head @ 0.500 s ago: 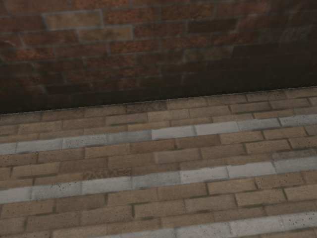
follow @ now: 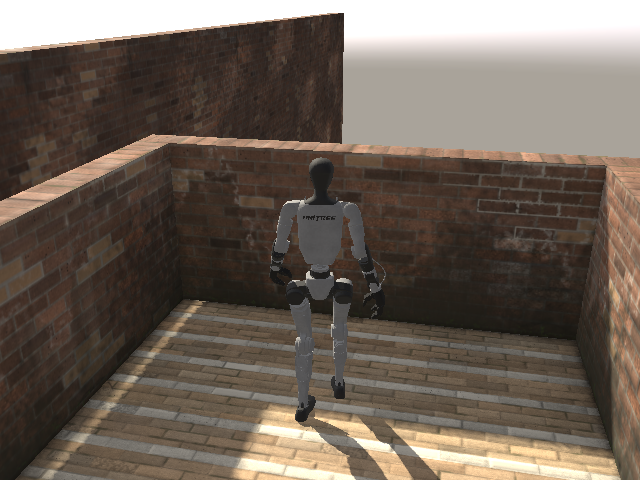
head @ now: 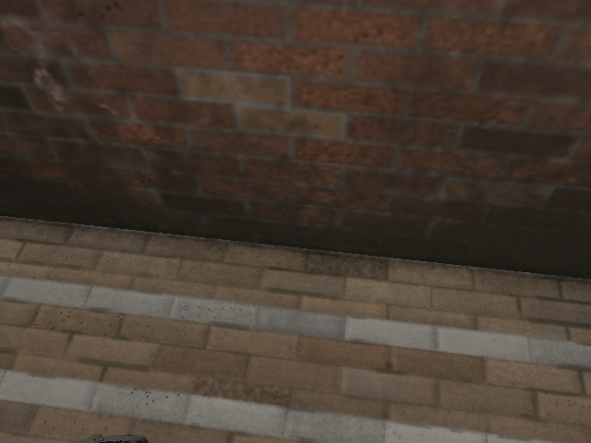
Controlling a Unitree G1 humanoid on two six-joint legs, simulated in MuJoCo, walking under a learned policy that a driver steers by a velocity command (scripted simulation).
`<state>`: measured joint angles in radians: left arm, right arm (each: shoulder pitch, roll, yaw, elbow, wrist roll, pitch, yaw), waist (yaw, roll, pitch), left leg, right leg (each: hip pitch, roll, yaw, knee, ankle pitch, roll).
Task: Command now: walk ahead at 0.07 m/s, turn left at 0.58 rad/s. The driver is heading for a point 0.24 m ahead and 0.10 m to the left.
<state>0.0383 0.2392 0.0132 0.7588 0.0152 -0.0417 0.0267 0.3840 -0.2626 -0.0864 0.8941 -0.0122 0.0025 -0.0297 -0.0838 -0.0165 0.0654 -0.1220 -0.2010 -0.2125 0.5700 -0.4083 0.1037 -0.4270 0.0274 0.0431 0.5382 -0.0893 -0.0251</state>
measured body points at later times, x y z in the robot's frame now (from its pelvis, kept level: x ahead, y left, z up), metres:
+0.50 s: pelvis +0.01 +0.00 +0.02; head +0.02 +0.02 +0.47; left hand +0.05 +0.27 -0.12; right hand +0.14 -0.23 -0.10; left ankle -0.01 +0.09 -0.72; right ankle +0.08 -0.11 -0.72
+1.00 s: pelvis +0.03 +0.01 +0.02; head +0.03 +0.01 +0.47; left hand +0.01 +0.25 -0.13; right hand +0.08 -0.24 -0.13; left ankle -0.01 +0.09 -0.72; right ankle +0.06 -0.12 -0.72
